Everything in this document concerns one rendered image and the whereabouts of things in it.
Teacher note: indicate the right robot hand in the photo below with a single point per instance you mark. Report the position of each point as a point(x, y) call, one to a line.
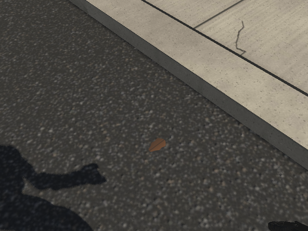
point(287, 226)

